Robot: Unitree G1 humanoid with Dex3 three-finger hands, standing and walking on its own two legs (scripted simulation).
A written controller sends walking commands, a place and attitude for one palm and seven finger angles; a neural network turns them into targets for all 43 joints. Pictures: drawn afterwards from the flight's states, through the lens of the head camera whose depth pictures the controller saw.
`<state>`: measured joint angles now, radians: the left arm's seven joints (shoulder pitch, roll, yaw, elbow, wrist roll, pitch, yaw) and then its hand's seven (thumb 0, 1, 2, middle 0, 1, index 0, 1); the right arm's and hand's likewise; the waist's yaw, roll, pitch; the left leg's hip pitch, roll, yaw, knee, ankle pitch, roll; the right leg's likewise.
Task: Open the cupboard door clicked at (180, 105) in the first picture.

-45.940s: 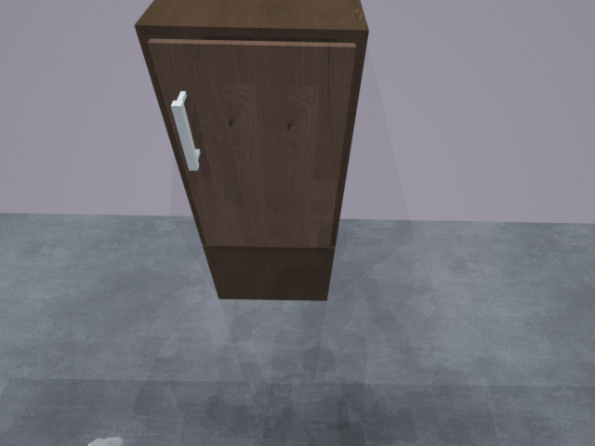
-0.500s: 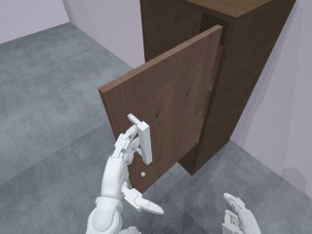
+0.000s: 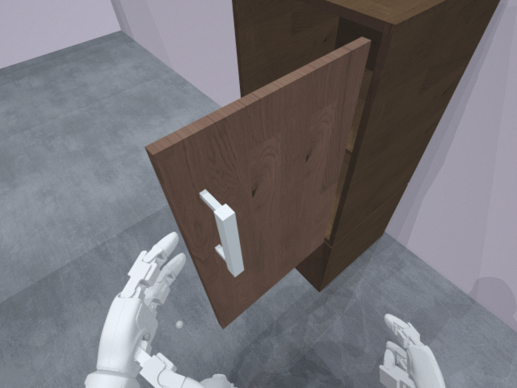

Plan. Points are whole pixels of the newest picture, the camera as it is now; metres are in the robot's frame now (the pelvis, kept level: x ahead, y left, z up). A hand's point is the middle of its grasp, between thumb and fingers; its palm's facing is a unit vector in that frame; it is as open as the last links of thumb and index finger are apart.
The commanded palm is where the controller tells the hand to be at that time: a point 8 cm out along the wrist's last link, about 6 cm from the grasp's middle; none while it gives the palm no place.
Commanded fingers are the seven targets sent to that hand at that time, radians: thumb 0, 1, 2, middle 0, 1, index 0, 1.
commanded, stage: slide the hand sideways off the handle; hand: left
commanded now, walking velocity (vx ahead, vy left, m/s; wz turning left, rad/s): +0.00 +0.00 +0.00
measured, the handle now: (222, 236) +0.32 +0.07 +0.09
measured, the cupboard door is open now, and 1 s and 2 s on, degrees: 91 91 91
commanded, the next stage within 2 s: draw the hand back to the body in 0.14 s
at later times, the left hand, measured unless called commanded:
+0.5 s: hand (125, 332) +0.18 +0.16 +0.11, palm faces -0.06 -1.00 -0.04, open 16.3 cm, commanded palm +0.15 +0.22 +0.12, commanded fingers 0.00 -0.50 0.30 -0.15 -0.30 -0.15 -0.30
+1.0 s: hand (47, 306) +0.19 +0.23 +0.15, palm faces +0.23 -0.92 -0.32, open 14.3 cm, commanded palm +0.15 +0.28 +0.18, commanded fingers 0.00 0.17 0.58 -0.17 -0.30 -0.17 -0.30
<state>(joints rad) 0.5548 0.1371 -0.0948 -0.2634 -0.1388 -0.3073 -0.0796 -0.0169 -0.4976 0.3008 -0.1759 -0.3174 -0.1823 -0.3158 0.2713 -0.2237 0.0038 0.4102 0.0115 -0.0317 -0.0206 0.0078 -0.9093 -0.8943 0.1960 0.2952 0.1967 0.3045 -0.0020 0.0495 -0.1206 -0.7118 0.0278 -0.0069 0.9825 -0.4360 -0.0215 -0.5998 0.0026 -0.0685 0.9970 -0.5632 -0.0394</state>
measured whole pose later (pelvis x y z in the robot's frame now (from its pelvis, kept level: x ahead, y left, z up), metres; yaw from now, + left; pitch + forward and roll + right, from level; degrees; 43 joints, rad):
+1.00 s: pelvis +0.00 +0.04 +0.04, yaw +0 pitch +1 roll -1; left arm 0.59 0.29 0.10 -0.46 -0.05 -0.03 0.11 -0.01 -0.16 0.45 -0.16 -0.31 -0.17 -0.30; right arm 0.25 -0.22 0.07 0.51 0.02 -0.09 -0.11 0.01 -0.91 -0.89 0.20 0.30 0.20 0.30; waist 0.04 0.06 -0.05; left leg -0.38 0.00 0.02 0.69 -0.32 0.03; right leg -0.25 -0.01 -0.05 0.63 -0.39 0.01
